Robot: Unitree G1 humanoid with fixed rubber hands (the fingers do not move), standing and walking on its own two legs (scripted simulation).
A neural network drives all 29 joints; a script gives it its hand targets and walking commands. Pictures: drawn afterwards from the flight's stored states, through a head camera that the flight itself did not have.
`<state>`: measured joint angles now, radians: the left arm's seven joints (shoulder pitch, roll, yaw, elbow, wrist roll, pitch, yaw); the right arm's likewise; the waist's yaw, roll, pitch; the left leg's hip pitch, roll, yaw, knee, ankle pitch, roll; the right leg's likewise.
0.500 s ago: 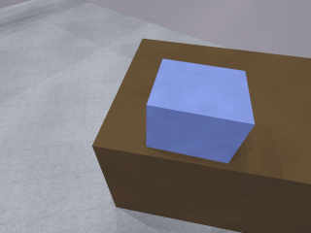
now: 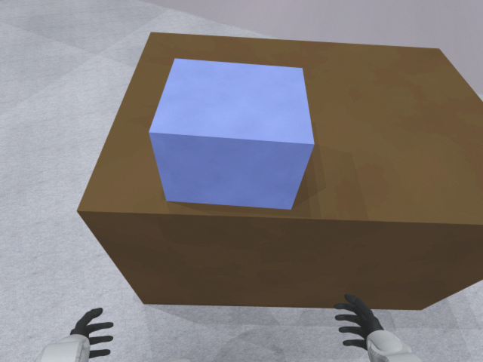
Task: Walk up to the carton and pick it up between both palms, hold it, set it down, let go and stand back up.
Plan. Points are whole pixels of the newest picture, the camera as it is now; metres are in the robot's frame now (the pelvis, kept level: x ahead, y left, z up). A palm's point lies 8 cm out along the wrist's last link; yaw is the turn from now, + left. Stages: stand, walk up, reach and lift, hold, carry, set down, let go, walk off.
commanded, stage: reach and lift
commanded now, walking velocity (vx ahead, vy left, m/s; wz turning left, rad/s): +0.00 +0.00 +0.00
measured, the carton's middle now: (233, 135) +0.54 +0.03 +0.03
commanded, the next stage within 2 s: none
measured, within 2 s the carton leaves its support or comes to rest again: neither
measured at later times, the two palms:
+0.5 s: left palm (40, 358) +0.14 +0.31 -0.07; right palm (353, 327) +0.19 -0.18 -0.06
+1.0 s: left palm (44, 328) +0.17 +0.30 -0.03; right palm (359, 305) +0.21 -0.18 -0.02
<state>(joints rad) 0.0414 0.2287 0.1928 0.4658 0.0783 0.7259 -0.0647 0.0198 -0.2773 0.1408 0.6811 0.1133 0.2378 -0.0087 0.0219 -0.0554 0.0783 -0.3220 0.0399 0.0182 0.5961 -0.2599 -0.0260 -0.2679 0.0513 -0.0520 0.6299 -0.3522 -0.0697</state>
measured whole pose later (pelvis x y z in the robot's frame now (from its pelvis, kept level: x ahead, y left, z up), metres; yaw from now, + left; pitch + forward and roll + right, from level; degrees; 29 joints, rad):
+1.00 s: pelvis +0.02 +0.05 +0.02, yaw +2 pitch -1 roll +0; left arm 0.26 0.27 0.01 0.30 -0.13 0.22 0.01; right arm 0.21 -0.23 -0.08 0.47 0.11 -0.02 0.08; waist 0.04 -0.03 0.01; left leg -0.17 0.01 0.08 0.34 -0.16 0.02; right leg -0.08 0.00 -0.05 0.31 -0.22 -0.01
